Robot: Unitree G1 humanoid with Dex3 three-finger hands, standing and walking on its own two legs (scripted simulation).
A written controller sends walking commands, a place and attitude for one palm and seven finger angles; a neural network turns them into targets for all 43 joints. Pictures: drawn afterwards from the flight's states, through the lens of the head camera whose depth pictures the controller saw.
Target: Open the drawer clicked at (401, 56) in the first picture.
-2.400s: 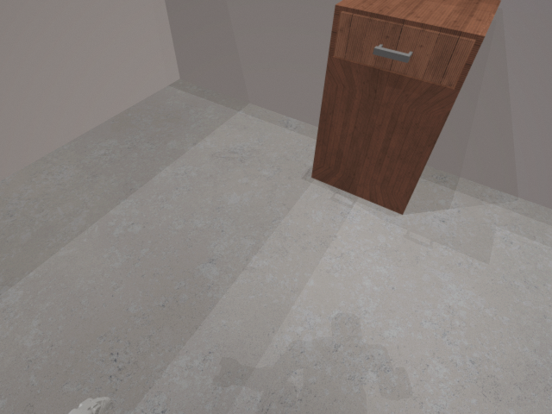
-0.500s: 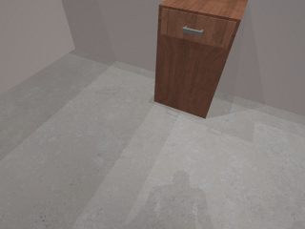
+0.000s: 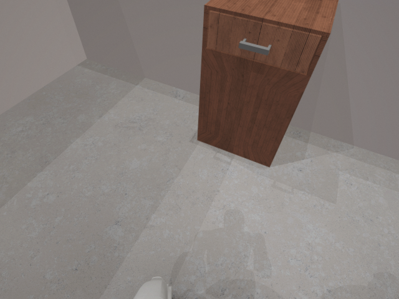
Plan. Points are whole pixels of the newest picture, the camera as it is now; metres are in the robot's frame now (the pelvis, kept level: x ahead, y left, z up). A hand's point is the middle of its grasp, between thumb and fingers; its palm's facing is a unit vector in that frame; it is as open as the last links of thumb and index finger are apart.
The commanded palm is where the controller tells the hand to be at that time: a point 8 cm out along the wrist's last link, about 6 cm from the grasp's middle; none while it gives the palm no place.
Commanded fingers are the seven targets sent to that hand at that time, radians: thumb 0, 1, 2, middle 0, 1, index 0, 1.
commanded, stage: walk to a spot facing it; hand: left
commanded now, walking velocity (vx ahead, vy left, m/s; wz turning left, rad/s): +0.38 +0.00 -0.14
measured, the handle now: (255, 45) +1.07 -0.14 -0.01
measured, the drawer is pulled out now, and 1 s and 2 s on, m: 0.00 0.00 0.00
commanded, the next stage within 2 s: turn to face it in 0.30 s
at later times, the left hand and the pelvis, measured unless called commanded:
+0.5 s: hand (139, 221) +0.33 +0.19 -0.16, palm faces -0.18 -0.97 -0.18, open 7.4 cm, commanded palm none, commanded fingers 0.00 0.90 0.90 -0.20 -0.30 -0.20 -0.30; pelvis +0.21 +0.02 +0.00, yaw -12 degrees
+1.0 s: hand (161, 192) +0.43 +0.15 -0.18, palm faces -0.23 -0.96 -0.16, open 7.4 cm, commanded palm none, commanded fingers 0.00 0.90 0.90 -0.20 -0.30 -0.20 -0.30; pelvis +0.31 -0.01 +0.00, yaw -17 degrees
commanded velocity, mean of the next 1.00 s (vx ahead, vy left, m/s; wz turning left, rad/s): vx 0.17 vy -0.01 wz -0.30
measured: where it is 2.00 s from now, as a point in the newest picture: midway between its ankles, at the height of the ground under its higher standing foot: (227, 239)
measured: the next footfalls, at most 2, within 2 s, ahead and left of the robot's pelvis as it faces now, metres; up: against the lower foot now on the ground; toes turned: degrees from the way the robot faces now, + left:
left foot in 0.08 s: +0.19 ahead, +0.13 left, +0.00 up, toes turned +9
right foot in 0.60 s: +0.35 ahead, -0.13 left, +0.00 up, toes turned -22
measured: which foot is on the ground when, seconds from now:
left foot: up 0.00-0.06, down 0.08-0.60, up 0.62-0.98, down 1.00-1.00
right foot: down 0.00-0.08, up 0.10-0.58, down 0.60-1.00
